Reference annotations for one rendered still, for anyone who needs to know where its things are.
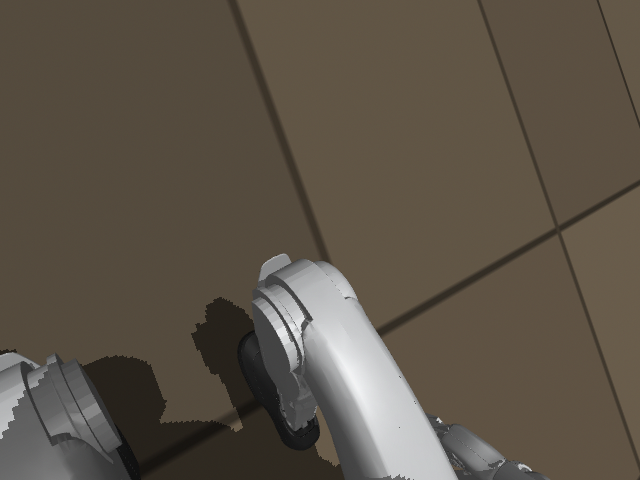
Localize right robot foot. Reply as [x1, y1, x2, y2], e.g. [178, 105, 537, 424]
[237, 330, 320, 451]

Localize right robot hand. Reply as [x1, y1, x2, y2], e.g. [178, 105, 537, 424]
[425, 413, 509, 480]

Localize left robot foot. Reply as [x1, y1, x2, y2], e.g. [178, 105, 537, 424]
[114, 423, 141, 480]

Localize right robot arm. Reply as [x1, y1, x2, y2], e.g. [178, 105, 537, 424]
[493, 461, 550, 480]

